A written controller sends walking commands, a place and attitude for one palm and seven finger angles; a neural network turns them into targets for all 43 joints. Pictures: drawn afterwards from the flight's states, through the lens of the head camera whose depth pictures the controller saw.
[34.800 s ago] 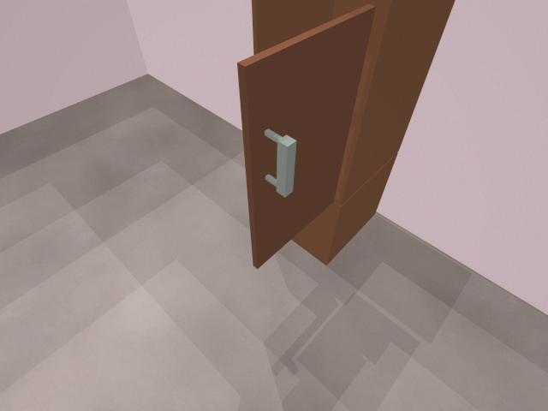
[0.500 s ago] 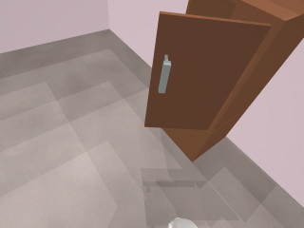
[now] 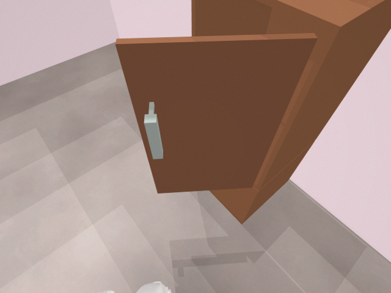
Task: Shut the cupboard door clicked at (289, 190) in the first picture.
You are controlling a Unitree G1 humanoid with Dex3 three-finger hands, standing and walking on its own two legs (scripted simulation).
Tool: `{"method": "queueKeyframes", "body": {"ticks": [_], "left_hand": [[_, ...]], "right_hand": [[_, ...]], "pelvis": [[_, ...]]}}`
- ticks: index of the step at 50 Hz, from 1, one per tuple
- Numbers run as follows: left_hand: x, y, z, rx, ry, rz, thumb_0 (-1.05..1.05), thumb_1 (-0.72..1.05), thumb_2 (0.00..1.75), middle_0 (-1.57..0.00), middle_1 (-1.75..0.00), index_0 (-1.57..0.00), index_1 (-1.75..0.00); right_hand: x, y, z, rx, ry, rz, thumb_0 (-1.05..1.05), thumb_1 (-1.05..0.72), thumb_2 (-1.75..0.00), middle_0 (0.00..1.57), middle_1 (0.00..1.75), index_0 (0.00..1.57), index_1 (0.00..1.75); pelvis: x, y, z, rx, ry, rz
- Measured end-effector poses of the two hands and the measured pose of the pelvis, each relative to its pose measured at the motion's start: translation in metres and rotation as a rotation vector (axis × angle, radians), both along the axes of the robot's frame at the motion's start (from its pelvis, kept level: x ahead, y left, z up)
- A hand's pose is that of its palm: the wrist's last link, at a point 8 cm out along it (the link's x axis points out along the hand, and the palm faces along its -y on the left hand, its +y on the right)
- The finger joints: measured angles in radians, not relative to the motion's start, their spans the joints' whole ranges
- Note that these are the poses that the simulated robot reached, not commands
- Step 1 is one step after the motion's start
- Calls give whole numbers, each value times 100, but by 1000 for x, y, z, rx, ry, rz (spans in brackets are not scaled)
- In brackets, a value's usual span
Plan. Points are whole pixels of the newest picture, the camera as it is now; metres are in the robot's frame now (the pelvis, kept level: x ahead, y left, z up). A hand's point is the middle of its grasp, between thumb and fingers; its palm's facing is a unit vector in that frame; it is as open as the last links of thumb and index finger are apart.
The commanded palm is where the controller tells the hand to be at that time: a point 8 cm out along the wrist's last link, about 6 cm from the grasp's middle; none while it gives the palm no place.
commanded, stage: come to a stop and stand still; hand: left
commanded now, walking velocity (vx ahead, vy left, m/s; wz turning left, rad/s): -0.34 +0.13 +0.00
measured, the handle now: (154, 131) +0.45 +0.11 +0.05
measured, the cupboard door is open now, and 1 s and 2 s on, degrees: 54 54 54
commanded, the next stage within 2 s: look again from close up in 1.18 s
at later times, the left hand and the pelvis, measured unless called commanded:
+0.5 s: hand out of the picture +0.05 +0.15 -0.16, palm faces +0.02 -0.95 -0.31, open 7.4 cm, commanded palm none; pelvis +0.02 -0.05 -0.01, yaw +0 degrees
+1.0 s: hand out of the picture -0.01 +0.18 -0.18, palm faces +0.06 -0.98 -0.19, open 7.4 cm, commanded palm none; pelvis -0.02 -0.01 +0.00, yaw +0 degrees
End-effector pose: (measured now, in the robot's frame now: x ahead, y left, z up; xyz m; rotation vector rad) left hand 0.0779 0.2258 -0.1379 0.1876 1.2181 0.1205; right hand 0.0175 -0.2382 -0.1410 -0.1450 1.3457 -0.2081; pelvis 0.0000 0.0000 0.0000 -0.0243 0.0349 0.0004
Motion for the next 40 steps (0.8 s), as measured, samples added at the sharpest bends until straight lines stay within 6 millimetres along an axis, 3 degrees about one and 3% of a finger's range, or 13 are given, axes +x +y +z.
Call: {"method": "queueKeyframes", "body": {"ticks": [3, 6, 9, 13, 20, 23, 28, 34, 40], "left_hand": [[2, -1, -5, -5, 23, 18, -1, 94, 90, -20, -30, -20, -30], [3, 1, -13, -11, 45, 49, -1, 93, 90, -20, -30, -20, -30], [4, 2, -14, -5, 62, 76, -1, 92, 90, -20, -30, -20, -30], [2, 3, -5, 22, 72, 93, 0, 92, 90, -20, -30, -20, -30], [-9, -7, 6, 95, 45, 80, 0, 91, 90, -20, -30, -20, -30], [-22, -18, 7, 111, 63, 65, 0, 91, 90, -19, -30, -19, -30], [-40, -36, 16, 85, 104, 54, 0, 91, 90, -20, -30, -20, -30], [-57, -37, 16, 55, 104, 80, 0, 91, 90, -20, -30, -20, -30], [-78, -15, -3, 18, 123, 105, 0, 90, 90, -20, -30, -20, -30]], "right_hand": [[54, 3, 2, 4, -95, 36, 0, -92, -90, 20, 30, 19, 30], [95, 9, 4, 6, -160, 66, 0, -92, -90, 20, 30, 19, 30], [120, 13, 8, 7, -197, 101, 0, -91, -90, 20, 30, 19, 30], [134, 6, 10, 6, -210, 134, 0, -91, -90, 20, 30, 20, 30], [120, -36, -3, 17, -190, 110, 0, -91, -90, 20, 30, 20, 30], [105, -56, -10, 19, -159, 79, 0, -91, -90, 20, 30, 20, 30], [72, -75, -4, 2, -83, 50, 1, -91, -90, 20, 30, 20, 30], [40, -74, 6, -16, -10, 64, 1, -91, -90, 20, 30, 19, 30], [28, -46, 8, -38, -42, 85, 1, -91, -90, 20, 30, 19, 30]], "pelvis": [[16, -1, -2, -8, -11, -9], [29, -1, -7, -8, -27, -12], [34, -3, -6, 14, -29, -12], [30, -11, -3, 14, -25, -8], [20, -41, -9, 32, -26, -9], [17, -51, -11, 40, -30, -5], [13, -54, 1, 57, -29, -11], [5, -48, 7, 68, -23, 3], [-5, -26, -1, 33, -28, 11]]}}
